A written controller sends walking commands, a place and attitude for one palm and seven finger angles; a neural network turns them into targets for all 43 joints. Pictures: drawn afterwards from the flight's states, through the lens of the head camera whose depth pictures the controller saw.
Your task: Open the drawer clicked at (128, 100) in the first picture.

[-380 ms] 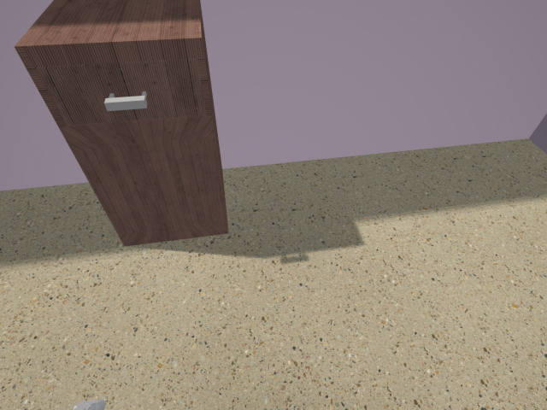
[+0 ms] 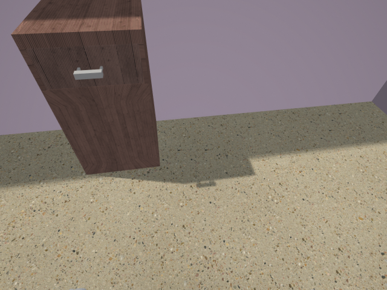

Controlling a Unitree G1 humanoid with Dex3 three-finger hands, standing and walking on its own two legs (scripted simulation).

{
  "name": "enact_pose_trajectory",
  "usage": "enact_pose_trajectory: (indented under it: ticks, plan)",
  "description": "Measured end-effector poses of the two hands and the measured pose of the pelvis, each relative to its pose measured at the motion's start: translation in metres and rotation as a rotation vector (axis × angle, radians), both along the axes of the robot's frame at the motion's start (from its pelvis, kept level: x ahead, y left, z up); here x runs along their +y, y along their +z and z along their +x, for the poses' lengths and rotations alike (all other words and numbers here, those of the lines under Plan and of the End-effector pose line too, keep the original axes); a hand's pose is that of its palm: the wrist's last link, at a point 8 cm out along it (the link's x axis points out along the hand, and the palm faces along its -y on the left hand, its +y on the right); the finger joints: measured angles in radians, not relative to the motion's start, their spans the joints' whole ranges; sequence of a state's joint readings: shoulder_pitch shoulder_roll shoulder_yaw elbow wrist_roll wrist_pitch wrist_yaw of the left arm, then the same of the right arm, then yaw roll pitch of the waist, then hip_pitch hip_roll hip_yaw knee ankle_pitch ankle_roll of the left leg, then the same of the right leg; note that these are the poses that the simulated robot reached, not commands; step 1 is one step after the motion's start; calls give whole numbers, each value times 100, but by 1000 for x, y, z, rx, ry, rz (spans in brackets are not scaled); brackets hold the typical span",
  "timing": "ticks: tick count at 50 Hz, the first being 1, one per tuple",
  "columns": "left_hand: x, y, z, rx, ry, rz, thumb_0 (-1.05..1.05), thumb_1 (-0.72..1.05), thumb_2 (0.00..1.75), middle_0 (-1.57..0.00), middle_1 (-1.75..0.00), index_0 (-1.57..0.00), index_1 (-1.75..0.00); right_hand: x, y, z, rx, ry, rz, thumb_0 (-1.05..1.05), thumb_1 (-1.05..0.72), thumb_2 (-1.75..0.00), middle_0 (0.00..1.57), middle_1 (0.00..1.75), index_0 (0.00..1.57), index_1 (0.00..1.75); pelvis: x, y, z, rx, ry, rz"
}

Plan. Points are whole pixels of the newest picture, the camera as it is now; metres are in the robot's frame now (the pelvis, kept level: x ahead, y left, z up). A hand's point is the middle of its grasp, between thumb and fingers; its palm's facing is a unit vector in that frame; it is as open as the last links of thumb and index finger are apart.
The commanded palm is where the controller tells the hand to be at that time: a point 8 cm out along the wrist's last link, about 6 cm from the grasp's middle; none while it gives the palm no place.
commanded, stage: stand and wait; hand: left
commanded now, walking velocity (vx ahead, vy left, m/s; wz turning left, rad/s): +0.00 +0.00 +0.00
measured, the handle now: (89, 71) +0.90 +0.49 -0.04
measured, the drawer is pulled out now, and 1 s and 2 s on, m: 0.00 0.00 0.00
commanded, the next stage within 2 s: look at it before walking up in 0.44 s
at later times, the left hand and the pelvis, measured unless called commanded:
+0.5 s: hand out of the picture +0.07 +0.24 -0.15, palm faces -0.04 -0.94 -0.33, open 7.4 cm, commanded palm none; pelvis -0.01 -0.01 +0.00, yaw -1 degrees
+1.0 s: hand out of the picture +0.06 +0.23 -0.15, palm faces -0.04 -0.94 -0.33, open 7.4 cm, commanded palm none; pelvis -0.01 -0.01 +0.00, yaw -1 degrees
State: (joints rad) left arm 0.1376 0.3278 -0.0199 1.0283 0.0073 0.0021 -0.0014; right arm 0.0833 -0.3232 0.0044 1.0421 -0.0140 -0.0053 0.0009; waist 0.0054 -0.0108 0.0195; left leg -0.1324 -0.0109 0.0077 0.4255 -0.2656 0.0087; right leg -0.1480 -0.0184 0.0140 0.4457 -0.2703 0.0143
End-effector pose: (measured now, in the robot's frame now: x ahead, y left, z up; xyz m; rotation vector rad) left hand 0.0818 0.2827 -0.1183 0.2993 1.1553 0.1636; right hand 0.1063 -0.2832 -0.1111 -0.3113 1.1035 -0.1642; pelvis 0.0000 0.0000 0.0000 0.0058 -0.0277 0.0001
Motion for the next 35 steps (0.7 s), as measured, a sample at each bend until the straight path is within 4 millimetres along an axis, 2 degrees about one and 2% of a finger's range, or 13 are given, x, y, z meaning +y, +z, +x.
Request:
enact_pose_trajectory:
  ticks: [8,15,35]
  plan:
    - [0,-2,-19,59,15,8,0,90,90,-20,-30,-21,-30,-11,-5,-31,86,-32,-11,1,-90,-90,21,29,21,30,-4,1,-3,-1,-1,-1]
    - [1,0,-25,73,18,19,0,90,90,-20,-30,-20,-30,-16,-8,-48,123,-50,-10,1,-90,-90,21,29,21,30,-7,2,-6,-6,-4,-1]
    - [-5,3,-16,31,-8,13,0,90,90,-20,-30,-20,-30,-17,-6,-50,94,-53,1,1,-90,-90,21,29,21,30,-10,4,-13,-5,-12,0]
